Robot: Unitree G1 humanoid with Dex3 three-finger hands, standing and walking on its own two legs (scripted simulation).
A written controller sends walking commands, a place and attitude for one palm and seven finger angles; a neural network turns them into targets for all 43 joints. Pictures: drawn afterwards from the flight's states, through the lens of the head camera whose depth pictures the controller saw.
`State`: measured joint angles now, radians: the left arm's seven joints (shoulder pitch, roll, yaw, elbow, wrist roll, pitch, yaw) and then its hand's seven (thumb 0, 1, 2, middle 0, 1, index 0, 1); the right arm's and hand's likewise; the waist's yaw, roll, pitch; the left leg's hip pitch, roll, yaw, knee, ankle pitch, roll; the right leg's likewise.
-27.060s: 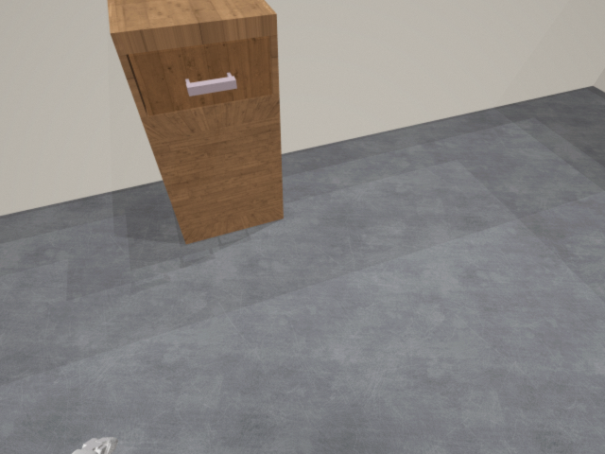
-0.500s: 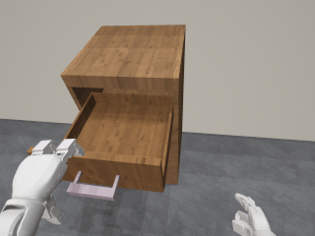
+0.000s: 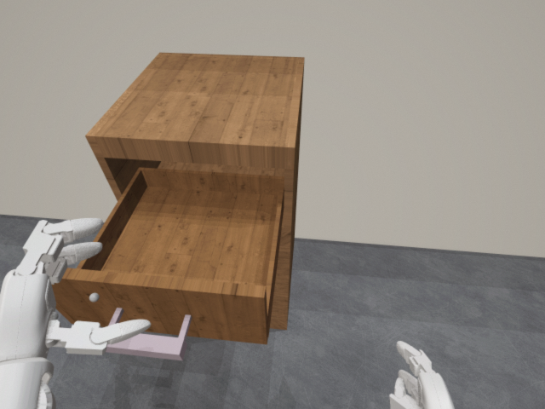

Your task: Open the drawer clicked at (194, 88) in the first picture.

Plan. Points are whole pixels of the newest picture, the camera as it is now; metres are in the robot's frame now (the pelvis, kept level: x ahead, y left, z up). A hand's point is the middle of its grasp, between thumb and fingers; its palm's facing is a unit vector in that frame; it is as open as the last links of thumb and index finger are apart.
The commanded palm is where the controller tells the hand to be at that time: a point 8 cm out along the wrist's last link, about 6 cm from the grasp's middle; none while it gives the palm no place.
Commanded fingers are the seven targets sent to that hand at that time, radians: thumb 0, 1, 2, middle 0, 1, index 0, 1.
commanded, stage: draw the hand back to the body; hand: left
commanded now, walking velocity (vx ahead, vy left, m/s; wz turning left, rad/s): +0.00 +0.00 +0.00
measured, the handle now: (147, 331) +0.24 +0.25 -0.07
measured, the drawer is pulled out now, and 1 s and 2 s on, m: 0.30 0.30 0.30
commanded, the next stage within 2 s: step back with the hand held close in 0.66 s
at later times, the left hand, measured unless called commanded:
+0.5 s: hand (78, 315) +0.17 +0.23 +0.16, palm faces +0.41 -0.82 -0.41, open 8.3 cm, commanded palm +0.12 +0.27 +0.17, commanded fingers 0.00 0.90 0.90 -0.20 -0.30 -0.20 -0.30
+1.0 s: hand (78, 319) +0.16 +0.23 +0.15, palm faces +0.32 -0.81 -0.49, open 7.4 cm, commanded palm +0.10 +0.27 +0.17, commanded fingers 0.00 0.90 0.90 -0.20 -0.30 -0.20 -0.30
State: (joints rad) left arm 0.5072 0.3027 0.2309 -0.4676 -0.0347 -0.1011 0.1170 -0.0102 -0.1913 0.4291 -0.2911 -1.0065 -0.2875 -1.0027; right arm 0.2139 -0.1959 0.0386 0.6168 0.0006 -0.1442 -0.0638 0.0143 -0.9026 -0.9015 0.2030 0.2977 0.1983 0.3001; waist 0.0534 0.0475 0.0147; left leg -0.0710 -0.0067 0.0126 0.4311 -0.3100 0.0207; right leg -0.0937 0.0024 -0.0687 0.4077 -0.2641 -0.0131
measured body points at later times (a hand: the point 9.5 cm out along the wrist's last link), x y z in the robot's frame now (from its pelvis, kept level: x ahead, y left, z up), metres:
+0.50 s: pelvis -0.01 -0.01 +0.00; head -0.02 -0.04 +0.45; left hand +0.14 +0.27 +0.18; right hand +0.19 -0.22 -0.08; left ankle -0.05 +0.10 -0.74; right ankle -0.02 -0.11 -0.74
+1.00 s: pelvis -0.03 -0.01 +0.00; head +0.00 -0.02 +0.45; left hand +0.14 +0.27 +0.18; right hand +0.16 -0.24 -0.09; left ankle -0.05 +0.10 -0.74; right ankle -0.02 -0.11 -0.74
